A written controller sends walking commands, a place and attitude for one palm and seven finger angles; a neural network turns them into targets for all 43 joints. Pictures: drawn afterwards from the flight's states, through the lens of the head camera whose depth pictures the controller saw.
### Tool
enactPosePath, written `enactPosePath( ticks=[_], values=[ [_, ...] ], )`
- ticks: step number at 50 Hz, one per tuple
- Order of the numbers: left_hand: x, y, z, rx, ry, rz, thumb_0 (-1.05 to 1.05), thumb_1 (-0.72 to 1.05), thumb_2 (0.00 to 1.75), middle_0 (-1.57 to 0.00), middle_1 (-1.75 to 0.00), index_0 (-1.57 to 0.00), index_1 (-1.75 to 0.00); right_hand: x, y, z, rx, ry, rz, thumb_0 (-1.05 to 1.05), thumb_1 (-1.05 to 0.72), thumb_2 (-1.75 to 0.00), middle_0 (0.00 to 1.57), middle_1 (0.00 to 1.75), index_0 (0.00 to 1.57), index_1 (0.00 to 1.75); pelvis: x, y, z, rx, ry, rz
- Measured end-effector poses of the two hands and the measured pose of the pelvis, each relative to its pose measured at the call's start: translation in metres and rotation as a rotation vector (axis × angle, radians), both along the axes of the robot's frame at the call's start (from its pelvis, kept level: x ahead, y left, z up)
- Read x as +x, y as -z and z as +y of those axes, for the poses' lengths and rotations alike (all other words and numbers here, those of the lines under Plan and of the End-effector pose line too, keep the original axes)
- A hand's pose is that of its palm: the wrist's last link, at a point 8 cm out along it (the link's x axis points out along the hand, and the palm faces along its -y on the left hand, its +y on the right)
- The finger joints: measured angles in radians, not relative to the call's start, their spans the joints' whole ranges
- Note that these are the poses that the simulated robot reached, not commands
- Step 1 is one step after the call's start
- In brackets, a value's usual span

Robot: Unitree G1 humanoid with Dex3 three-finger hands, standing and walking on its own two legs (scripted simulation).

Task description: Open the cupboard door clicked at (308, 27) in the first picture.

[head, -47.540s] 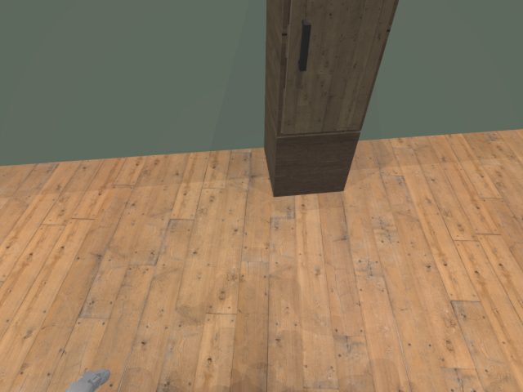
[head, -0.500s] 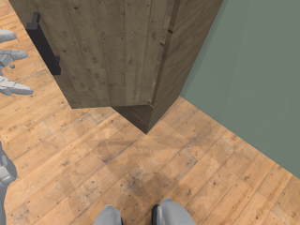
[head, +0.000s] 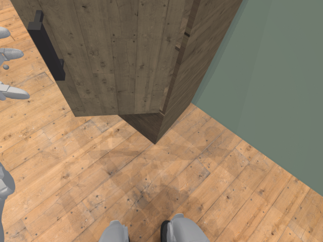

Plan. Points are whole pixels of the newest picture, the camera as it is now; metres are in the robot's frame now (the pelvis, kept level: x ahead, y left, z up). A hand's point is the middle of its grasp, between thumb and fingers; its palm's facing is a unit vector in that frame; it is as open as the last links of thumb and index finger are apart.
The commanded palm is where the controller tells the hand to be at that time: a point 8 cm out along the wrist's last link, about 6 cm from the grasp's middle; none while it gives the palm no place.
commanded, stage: move the hooked fingers beside the handle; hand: left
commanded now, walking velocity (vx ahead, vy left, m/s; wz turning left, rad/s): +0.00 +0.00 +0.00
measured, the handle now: (50, 48) +0.54 +0.23 +0.09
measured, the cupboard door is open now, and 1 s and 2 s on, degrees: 45 45 46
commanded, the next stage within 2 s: slide the fingers in behind the handle in 0.40 s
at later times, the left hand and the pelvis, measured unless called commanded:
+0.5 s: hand (10, 68) +0.48 +0.30 +0.09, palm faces +0.05 -1.00 -0.01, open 14.0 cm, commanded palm +0.46 +0.34 +0.08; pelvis +0.00 +0.00 +0.00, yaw +0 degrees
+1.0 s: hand (31, 68) +0.48 +0.26 +0.09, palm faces +0.04 -1.00 -0.01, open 14.0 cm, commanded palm +0.46 +0.30 +0.08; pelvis +0.00 +0.00 +0.00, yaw +0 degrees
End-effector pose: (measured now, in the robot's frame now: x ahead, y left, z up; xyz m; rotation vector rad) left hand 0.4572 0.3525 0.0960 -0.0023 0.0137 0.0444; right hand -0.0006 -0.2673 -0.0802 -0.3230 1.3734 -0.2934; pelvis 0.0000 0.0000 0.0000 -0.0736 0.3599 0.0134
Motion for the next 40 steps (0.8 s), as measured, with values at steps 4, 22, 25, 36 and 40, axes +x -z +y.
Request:
enactPosePath(
  ticks=[4, 22, 25, 36, 40],
  values=[
    [0.000, 0.004, -0.001, 0.010, 0.018, 0.046, -0.02, -0.50, 0.30, -0.30, -1.20, -0.30, -1.20, 0.009, 0.001, 0.002, 0.002, -0.014, -0.019, 0.00, -0.90, -0.90, 0.20, 0.30, 0.21, 0.30, 0.000, 0.000, 0.002, -0.002, -0.006, 0.000],
    [0.005, 0.008, -0.006, 0.006, 0.003, 0.038, -0.02, -0.50, 0.30, -0.30, -1.20, -0.30, -1.20, 0.004, 0.004, 0.003, 0.007, -0.005, -0.013, 0.00, -0.90, -0.90, 0.20, 0.30, 0.21, 0.30, -0.001, 0.002, 0.001, -0.001, 0.000, 0.003],
    [0.003, 0.007, -0.004, 0.014, -0.004, 0.028, -0.02, -0.50, 0.30, -0.30, -1.20, -0.30, -1.20, 0.000, 0.003, 0.002, 0.007, 0.000, -0.005, 0.00, -0.90, -0.90, 0.20, 0.30, 0.21, 0.30, -0.001, 0.002, 0.001, 0.000, 0.002, 0.004],
    [0.003, 0.006, -0.018, 0.014, 0.031, 0.024, -0.02, -0.50, 0.30, -0.30, -1.20, -0.30, -1.20, -0.005, 0.004, -0.002, 0.003, -0.007, 0.018, 0.00, -0.90, -0.90, 0.20, 0.30, 0.21, 0.30, -0.004, 0.002, -0.001, 0.000, -0.009, -0.001],
    [0.005, 0.006, -0.029, 0.005, 0.032, 0.007, -0.02, -0.50, 0.30, -0.30, -1.20, -0.30, -1.20, -0.002, 0.004, -0.002, 0.008, -0.004, 0.000, 0.00, -0.90, -0.90, 0.20, 0.30, 0.21, 0.30, -0.003, 0.001, -0.002, 0.003, -0.006, -0.004]
  ],
)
